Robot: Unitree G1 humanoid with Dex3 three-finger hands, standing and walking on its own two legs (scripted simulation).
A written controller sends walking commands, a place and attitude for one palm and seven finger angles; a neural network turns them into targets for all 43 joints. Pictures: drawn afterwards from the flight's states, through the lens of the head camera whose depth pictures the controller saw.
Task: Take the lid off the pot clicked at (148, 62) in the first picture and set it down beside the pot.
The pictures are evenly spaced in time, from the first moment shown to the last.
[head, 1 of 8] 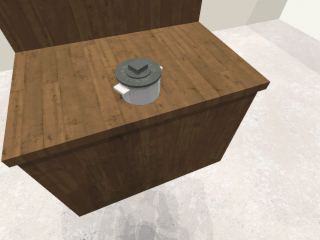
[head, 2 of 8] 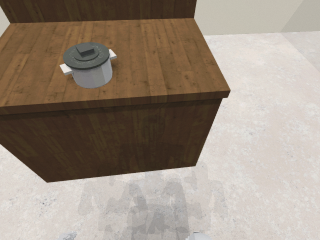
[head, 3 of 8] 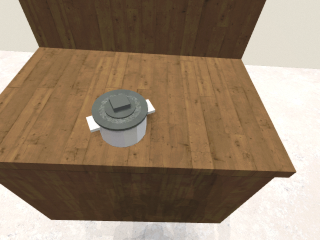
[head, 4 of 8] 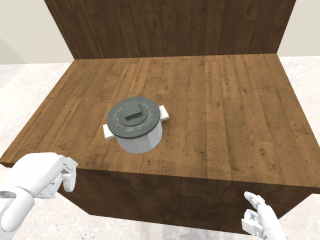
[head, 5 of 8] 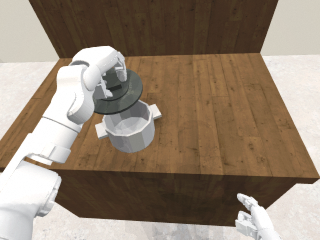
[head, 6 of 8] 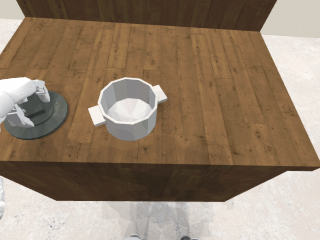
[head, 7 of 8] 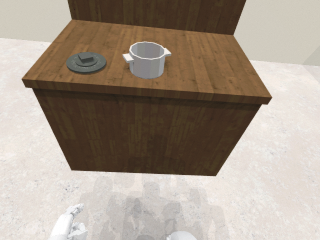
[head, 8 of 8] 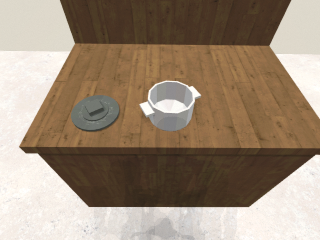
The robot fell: no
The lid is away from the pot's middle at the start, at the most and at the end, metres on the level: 0.00 0.25 0.25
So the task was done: yes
